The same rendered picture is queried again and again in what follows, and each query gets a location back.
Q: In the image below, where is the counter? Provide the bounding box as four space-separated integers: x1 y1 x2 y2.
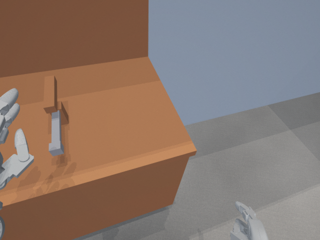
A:
0 0 197 240

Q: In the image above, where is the robot left hand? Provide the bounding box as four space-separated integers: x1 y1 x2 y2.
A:
0 88 34 190

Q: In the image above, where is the tap lever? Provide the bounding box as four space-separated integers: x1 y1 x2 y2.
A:
49 110 64 156

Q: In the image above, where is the robot right hand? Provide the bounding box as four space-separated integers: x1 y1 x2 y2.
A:
230 201 269 240

